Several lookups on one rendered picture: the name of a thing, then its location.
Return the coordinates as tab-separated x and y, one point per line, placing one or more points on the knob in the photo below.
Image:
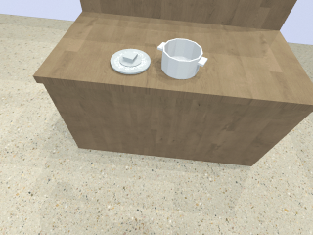
130	56

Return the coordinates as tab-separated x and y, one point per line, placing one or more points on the lid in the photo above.
140	64

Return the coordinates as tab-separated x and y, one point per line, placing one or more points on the pot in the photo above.
181	58

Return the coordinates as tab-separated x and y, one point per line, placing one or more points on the table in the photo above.
251	92

